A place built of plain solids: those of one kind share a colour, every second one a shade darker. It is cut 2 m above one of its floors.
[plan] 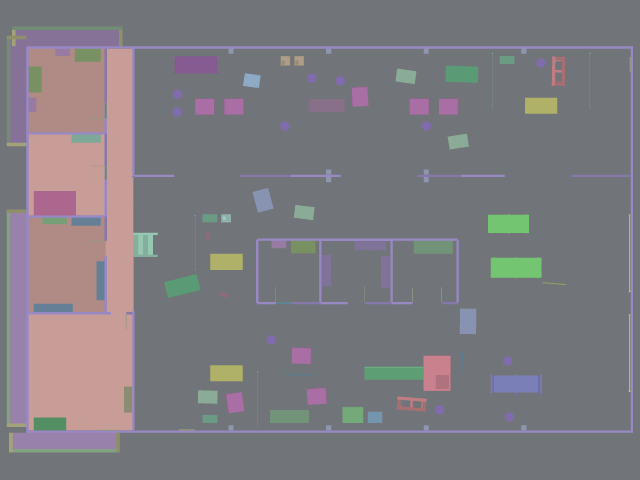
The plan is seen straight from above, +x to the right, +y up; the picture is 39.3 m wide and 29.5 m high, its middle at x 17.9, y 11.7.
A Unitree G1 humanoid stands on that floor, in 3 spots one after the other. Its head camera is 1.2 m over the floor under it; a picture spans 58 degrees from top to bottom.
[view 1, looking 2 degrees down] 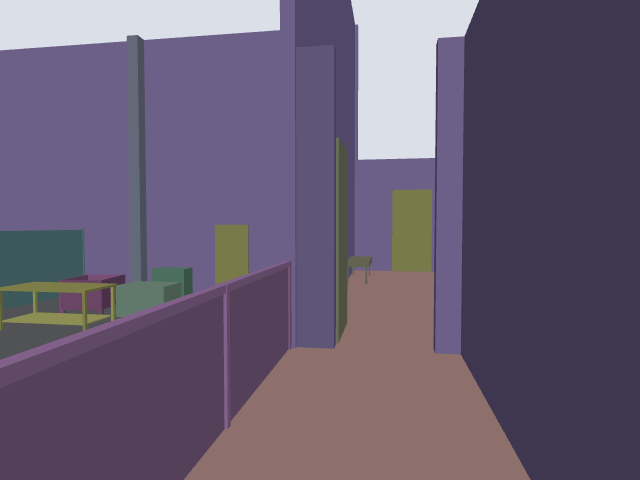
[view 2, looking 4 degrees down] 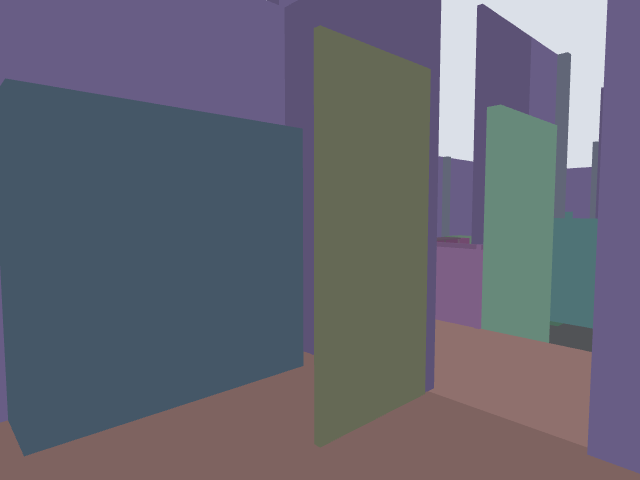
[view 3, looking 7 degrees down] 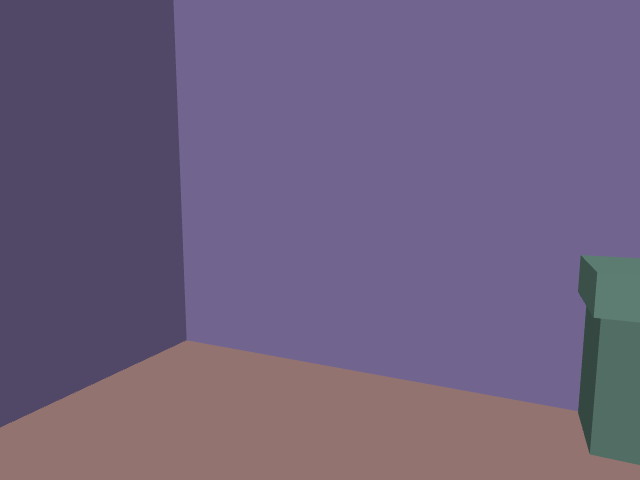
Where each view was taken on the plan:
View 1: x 5.47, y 11.40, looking -81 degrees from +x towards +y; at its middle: wall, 4.18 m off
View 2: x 2.30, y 10.10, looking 47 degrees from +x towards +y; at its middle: door_leaf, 2.10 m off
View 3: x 2.30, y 15.60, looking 114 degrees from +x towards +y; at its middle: wall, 2.84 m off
